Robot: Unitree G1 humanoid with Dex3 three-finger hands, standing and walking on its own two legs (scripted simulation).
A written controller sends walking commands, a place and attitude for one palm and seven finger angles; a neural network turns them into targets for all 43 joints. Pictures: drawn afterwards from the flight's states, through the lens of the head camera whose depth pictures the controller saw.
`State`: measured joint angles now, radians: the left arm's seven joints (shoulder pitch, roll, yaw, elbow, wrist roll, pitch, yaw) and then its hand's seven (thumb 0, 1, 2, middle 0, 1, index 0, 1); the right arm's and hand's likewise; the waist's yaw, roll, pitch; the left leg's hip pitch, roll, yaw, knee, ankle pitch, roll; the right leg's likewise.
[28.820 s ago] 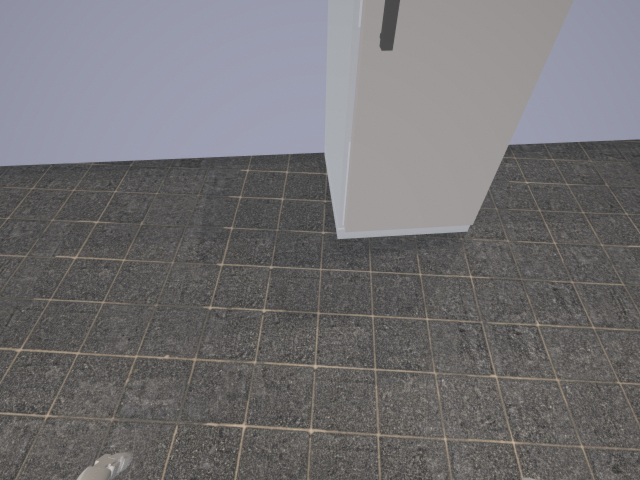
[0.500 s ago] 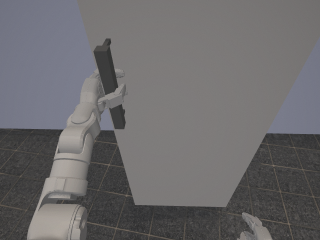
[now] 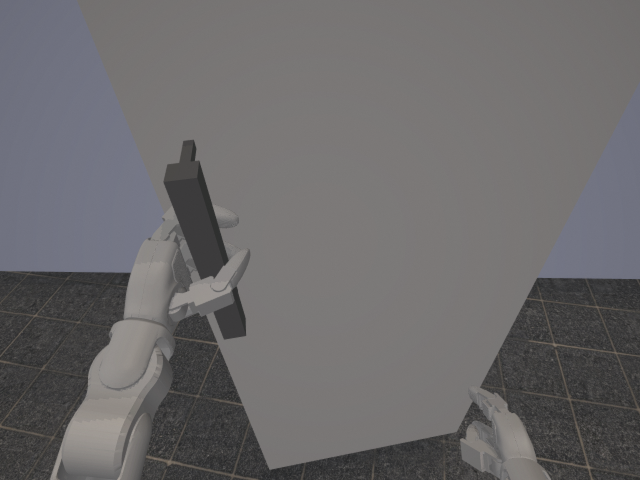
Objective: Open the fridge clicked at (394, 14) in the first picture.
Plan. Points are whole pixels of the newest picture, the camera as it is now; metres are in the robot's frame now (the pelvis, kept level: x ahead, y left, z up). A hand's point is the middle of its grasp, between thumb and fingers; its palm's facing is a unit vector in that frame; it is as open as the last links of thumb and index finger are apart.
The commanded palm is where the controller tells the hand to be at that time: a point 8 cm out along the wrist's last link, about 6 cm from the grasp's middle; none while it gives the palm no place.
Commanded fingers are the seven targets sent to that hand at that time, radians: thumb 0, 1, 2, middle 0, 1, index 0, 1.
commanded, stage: walk backward, drawing the door open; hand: left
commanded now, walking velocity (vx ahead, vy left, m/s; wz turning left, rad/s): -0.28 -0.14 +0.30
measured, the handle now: (214, 249) +0.31 +0.14 +0.18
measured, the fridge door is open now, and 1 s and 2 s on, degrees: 13 44 74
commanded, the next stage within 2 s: stop walking and hold the door back in 1.98 s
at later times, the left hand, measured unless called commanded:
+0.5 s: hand (260, 383) +0.17 +0.06 +0.18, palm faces +0.16 -0.98 -0.13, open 7.4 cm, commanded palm +0.12 +0.11 +0.19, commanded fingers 0.00 0.90 0.90 -0.45 -1.40 -0.45 -1.40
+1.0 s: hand out of the picture +0.06 -0.05 +0.17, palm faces +0.38 -0.92 -0.10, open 7.6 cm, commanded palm +0.02 -0.02 +0.18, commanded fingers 0.00 0.90 0.90 -0.45 -1.40 -0.45 -1.40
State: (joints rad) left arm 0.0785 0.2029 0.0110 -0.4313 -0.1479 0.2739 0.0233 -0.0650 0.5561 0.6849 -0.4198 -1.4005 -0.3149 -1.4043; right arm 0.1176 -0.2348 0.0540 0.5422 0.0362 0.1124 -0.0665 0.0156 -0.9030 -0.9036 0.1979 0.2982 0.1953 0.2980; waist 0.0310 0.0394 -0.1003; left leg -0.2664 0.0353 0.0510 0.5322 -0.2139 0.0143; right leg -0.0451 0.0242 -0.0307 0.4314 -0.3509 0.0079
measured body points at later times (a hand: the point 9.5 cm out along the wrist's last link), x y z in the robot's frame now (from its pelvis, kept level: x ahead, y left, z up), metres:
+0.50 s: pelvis -0.09 -0.07 -0.02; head -0.03 -0.09 +0.43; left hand +0.15 +0.12 +0.18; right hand +0.11 -0.26 -0.13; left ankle -0.08 +0.06 -0.75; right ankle -0.09 -0.10 -0.72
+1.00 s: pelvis -0.15 -0.26 -0.03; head -0.10 -0.22 +0.42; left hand +0.04 +0.00 +0.18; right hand +0.13 -0.37 -0.11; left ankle -0.17 -0.11 -0.74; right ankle -0.05 -0.36 -0.69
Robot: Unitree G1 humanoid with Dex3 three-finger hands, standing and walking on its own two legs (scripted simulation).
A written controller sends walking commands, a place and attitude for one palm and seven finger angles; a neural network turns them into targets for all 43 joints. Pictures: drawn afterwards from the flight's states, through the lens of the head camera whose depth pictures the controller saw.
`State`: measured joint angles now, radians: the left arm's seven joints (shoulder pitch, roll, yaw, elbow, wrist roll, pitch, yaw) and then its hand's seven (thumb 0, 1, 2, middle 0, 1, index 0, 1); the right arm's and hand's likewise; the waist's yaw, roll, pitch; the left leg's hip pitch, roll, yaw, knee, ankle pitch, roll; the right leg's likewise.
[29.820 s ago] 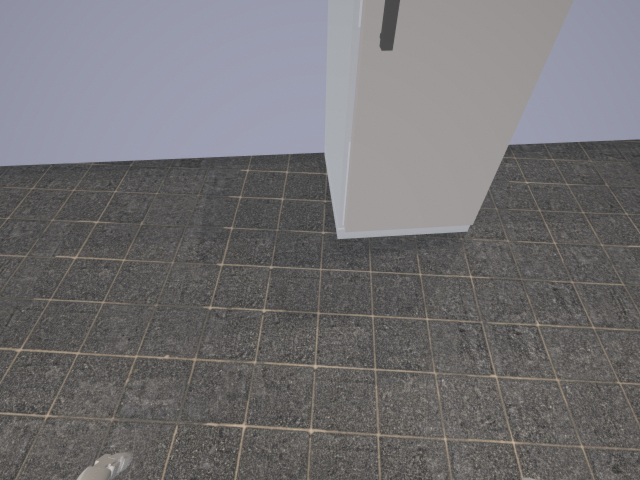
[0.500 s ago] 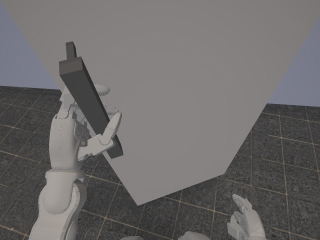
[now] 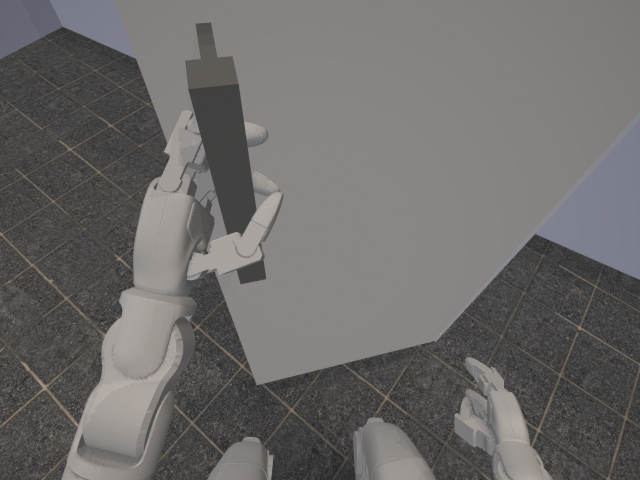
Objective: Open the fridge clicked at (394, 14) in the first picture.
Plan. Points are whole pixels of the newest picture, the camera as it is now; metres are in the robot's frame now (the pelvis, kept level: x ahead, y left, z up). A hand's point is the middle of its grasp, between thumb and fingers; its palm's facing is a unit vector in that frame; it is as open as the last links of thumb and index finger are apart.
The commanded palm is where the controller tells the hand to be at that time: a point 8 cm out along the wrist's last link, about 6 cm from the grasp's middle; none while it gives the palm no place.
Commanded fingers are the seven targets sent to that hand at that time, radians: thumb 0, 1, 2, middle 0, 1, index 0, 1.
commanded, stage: walk backward, drawing the door open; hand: left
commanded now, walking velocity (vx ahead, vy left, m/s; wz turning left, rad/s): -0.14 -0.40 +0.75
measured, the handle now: (233, 180) +0.34 +0.10 +0.21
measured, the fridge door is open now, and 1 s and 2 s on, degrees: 44 74 77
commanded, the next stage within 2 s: stop walking and hold the door back in 0.98 s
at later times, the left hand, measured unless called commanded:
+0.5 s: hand (347, 372) +0.18 +0.00 +0.20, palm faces +0.27 -0.96 -0.09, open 7.5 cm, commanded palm +0.14 +0.04 +0.20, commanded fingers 0.00 0.90 0.90 -0.45 -1.40 -0.45 -1.40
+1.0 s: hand out of the picture +0.11 -0.09 +0.20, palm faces +0.66 -0.74 -0.10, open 7.3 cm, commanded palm +0.06 -0.08 +0.20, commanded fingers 0.00 0.90 0.90 -0.45 -1.40 -0.45 -1.40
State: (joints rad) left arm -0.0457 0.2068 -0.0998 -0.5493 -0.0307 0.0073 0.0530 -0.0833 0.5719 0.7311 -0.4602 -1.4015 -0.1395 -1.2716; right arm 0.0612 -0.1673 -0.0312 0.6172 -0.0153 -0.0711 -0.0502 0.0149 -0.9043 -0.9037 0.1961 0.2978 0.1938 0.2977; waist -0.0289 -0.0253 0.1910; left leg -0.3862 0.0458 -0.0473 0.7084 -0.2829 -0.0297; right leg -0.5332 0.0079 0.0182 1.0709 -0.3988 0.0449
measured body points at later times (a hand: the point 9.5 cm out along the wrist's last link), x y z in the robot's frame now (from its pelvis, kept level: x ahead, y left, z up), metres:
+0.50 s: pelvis -0.05 -0.19 +0.02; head +0.02 -0.14 +0.45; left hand +0.16 +0.05 +0.21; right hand +0.21 -0.31 -0.08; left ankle -0.04 -0.02 -0.72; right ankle +0.04 -0.33 -0.66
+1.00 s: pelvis -0.02 -0.37 +0.02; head +0.02 -0.31 +0.46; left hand +0.07 -0.06 +0.21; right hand +0.26 -0.39 -0.08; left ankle -0.06 -0.19 -0.72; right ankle +0.12 -0.48 -0.70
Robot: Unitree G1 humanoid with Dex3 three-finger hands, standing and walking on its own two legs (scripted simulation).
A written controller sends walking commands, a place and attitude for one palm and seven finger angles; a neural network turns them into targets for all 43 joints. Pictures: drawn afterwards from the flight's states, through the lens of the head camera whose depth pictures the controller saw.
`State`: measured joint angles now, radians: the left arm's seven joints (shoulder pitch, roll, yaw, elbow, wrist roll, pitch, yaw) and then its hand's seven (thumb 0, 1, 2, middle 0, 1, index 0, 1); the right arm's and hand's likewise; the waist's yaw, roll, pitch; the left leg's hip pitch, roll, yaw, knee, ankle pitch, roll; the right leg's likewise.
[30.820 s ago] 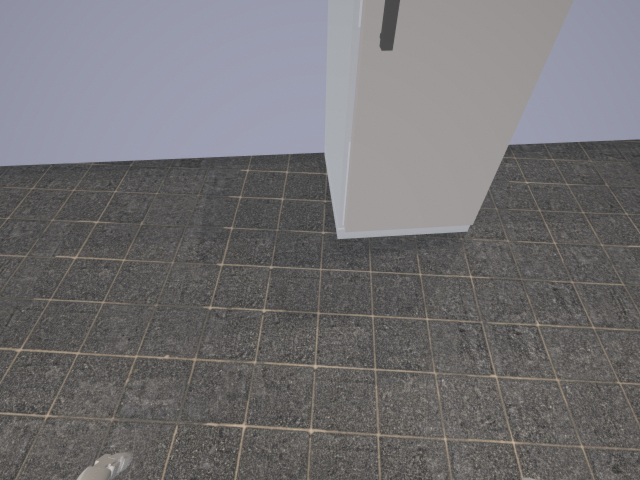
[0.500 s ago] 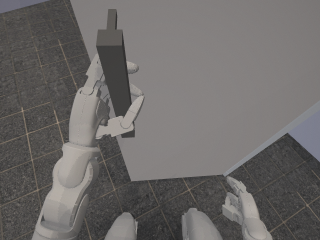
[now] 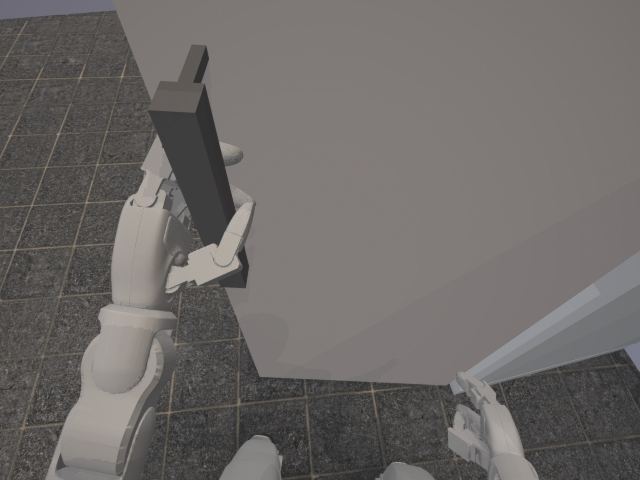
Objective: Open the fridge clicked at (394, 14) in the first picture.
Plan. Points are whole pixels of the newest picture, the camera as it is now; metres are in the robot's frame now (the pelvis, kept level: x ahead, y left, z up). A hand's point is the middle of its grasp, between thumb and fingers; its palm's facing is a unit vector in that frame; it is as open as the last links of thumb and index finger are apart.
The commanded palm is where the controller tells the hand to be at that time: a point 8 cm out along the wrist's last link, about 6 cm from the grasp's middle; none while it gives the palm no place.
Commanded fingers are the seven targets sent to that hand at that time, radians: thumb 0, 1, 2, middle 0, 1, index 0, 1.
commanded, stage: stop walking and hold the door back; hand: left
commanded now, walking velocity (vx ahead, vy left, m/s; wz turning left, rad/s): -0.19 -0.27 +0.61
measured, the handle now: (219, 191) +0.34 +0.13 +0.19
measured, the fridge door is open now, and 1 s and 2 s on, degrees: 74 77 76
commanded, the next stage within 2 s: loosen the grip on the handle in 1.60 s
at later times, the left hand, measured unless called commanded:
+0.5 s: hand (236, 285) +0.25 +0.10 +0.19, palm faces +0.23 -0.96 -0.13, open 6.9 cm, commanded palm +0.23 +0.16 +0.18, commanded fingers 0.00 0.90 0.90 -0.45 -1.40 -0.45 -1.40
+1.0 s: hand (231, 260) +0.27 +0.11 +0.19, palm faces +0.12 -0.99 -0.10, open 6.6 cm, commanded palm +0.24 +0.17 +0.18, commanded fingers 0.00 0.90 0.90 -0.45 -1.40 -0.45 -1.40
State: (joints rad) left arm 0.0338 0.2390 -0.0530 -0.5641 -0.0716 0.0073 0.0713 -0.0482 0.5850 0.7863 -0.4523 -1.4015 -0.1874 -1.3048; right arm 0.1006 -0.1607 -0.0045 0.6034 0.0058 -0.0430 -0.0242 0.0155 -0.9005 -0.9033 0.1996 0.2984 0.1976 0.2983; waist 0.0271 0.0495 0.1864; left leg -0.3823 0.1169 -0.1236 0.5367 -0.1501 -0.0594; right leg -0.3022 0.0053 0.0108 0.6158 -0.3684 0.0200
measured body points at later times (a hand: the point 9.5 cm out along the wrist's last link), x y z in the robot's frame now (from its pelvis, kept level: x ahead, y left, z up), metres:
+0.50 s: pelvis -0.07 -0.07 -0.01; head -0.07 -0.07 +0.44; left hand +0.23 +0.15 +0.19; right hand +0.17 -0.22 -0.09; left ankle -0.03 +0.03 -0.73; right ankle +0.00 -0.20 -0.74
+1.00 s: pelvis -0.10 -0.03 -0.01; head -0.10 -0.04 +0.44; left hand +0.26 +0.16 +0.19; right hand +0.05 -0.24 -0.13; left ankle -0.09 +0.07 -0.73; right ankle -0.03 -0.15 -0.73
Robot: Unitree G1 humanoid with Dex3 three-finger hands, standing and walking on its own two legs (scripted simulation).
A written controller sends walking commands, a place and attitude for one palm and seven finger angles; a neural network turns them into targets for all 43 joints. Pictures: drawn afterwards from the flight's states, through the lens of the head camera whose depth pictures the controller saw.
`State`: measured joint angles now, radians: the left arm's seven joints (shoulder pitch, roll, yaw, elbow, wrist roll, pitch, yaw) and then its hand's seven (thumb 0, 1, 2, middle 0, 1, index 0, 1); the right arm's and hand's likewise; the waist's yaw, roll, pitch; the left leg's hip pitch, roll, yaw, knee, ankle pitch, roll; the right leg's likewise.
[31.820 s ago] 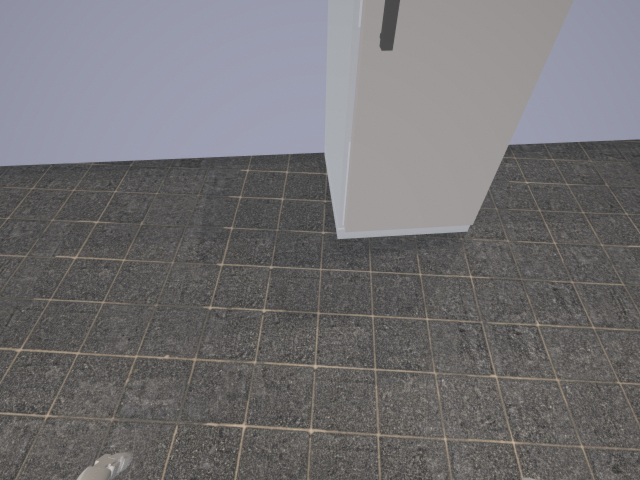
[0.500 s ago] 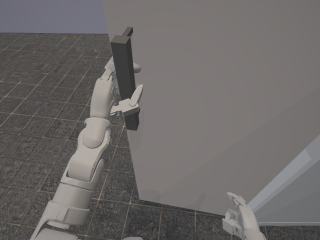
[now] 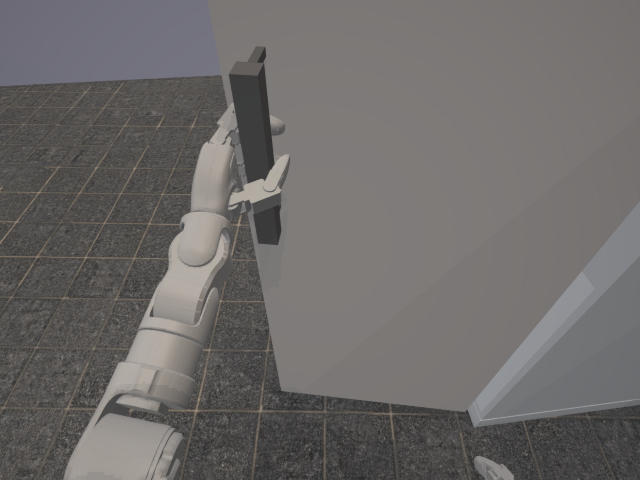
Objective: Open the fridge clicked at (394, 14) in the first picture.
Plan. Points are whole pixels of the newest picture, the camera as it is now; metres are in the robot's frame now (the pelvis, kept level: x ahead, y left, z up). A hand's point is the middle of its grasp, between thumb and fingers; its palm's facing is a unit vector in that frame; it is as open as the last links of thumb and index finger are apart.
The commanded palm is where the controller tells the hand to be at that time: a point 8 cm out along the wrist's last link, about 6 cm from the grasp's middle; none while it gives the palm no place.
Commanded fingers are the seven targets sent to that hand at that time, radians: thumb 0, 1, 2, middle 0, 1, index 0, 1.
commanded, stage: stop walking and hold the door back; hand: left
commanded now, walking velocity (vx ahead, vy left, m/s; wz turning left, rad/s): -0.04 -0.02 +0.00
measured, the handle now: (264, 156) +0.44 +0.08 +0.19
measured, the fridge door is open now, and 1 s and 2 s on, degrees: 77 76 75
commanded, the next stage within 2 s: loosen the grip on the handle in 0.60 s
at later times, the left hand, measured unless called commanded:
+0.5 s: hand (272, 187) +0.39 +0.06 +0.19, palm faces -0.08 -0.99 -0.09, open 6.7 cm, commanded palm +0.37 +0.13 +0.18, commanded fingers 0.00 0.90 0.90 -0.45 -1.40 -0.45 -1.40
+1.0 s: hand (263, 184) +0.39 +0.07 +0.19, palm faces -0.04 -1.00 -0.05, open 11.2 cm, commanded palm +0.37 +0.11 +0.19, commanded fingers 0.00 -0.55 0.20 -0.37 -1.30 -0.37 -1.30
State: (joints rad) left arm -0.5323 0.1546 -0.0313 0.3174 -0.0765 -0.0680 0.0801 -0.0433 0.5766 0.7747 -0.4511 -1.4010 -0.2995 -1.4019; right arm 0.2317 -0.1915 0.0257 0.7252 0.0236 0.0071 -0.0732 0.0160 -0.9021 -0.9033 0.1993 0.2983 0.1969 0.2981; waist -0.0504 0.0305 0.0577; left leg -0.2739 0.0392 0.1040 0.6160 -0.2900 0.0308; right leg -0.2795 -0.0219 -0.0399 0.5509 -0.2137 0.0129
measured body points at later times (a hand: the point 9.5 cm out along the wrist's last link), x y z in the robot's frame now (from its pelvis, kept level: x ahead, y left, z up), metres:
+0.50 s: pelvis +0.03 -0.01 +0.01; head +0.03 -0.02 +0.46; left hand +0.38 +0.12 +0.20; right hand +0.23 -0.23 -0.08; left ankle +0.03 +0.09 -0.73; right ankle +0.05 -0.13 -0.73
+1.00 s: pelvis +0.01 -0.03 +0.01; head -0.01 -0.04 +0.46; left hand +0.39 +0.13 +0.19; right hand +0.15 -0.26 -0.09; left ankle +0.03 +0.09 -0.73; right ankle +0.05 -0.13 -0.73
